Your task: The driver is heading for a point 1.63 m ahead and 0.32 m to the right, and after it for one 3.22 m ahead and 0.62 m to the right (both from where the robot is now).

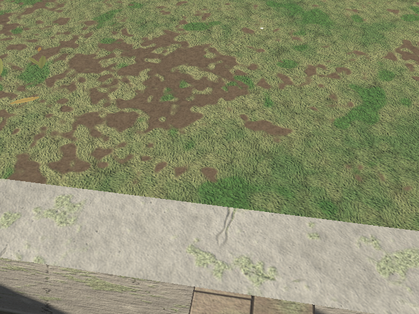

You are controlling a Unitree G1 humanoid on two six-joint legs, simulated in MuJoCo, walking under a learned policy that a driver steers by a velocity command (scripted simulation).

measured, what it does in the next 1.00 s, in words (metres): walks ahead: right foot, then left foot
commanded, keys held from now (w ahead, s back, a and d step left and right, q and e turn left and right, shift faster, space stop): w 1.00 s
